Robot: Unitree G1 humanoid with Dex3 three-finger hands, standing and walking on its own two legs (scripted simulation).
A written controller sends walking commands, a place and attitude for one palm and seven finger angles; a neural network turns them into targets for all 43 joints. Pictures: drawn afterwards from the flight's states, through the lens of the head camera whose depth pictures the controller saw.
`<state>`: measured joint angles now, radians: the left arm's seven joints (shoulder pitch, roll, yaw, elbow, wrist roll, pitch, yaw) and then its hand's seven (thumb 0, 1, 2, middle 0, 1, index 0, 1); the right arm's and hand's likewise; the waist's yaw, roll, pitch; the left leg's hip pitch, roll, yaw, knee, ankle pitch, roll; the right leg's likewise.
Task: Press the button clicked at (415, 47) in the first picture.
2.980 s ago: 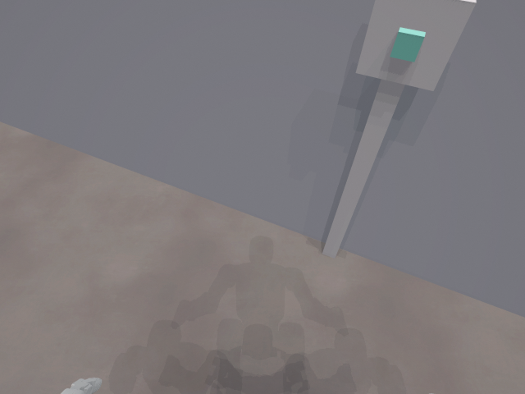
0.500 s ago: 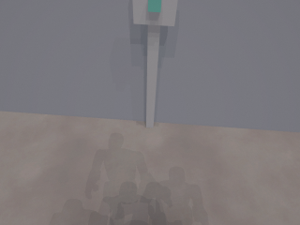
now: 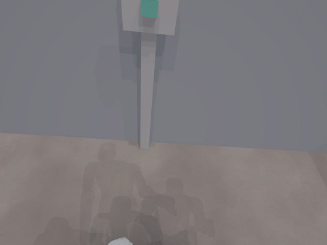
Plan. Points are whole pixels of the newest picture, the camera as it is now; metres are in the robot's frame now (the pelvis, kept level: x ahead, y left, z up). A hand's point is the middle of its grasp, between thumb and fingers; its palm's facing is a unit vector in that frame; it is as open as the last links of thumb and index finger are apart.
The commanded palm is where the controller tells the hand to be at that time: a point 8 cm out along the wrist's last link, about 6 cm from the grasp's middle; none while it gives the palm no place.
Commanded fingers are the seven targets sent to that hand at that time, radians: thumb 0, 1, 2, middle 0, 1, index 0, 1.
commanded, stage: take the last steps up to it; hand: left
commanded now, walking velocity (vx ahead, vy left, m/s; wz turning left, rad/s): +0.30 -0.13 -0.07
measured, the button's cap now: (149, 6) +0.77 +0.12 +0.21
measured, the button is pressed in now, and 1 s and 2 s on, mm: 0 0 0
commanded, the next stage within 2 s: come to a stop and stand still in 0.54 s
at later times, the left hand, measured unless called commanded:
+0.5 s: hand (132, 198) +0.27 +0.10 -0.15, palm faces -0.01 -0.98 -0.20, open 7.4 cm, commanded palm none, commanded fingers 0.00 0.90 0.90 -0.20 -0.30 -0.20 -0.30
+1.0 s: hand (136, 187) +0.31 +0.10 -0.16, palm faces +0.07 -0.98 -0.18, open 7.4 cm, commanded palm none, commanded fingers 0.00 0.90 0.90 -0.20 -0.30 -0.20 -0.30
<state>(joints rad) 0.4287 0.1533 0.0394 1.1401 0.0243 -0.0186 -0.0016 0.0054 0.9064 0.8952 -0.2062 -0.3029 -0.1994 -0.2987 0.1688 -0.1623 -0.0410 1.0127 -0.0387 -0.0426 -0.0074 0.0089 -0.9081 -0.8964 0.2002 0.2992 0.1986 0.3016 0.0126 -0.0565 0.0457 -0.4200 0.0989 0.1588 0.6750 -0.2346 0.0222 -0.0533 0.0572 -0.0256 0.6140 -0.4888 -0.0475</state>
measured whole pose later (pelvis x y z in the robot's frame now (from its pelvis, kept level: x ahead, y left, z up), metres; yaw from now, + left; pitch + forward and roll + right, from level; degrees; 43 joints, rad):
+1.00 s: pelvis +0.29 -0.08 +0.02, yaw -1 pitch +0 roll -2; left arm 0.23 0.18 0.06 1.04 0.02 0.04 0.04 0.01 0.91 0.90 -0.21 -0.30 -0.20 -0.30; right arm 0.05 -0.11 -0.03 0.99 -0.02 0.01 -0.03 0.00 -0.91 -0.90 0.20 0.30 0.20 0.30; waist 0.03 -0.02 0.10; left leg -0.31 0.08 0.16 0.50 -0.19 0.06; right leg -0.42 -0.02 0.00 1.10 -0.50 0.06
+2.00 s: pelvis +0.25 -0.09 +0.03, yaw -1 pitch -2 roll +0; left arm 0.27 0.14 0.00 1.16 0.02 0.00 0.03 0.00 0.91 0.90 -0.20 -0.30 -0.20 -0.30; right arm 0.28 -0.14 -0.01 1.14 -0.01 -0.02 -0.03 0.02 -0.93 -0.90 0.20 0.30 0.20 0.30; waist 0.01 -0.02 0.01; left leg -0.12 0.02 0.11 0.42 -0.27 0.01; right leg -0.19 -0.08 -0.04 0.42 -0.21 0.06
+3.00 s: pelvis +0.24 -0.14 -0.02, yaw +1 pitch +8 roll +1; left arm 0.44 0.14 0.13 0.08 -0.22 -0.52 -0.27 0.01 0.92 0.90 -0.44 -0.57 -0.44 -0.56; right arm 0.14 -0.26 -0.09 0.59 0.02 -0.29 -0.01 0.02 -0.91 -0.90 0.20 0.30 0.20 0.30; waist 0.00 -0.03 -0.10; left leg -0.55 0.07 0.05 0.88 -0.45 -0.05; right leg -0.62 -0.07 -0.07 0.91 -0.42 -0.01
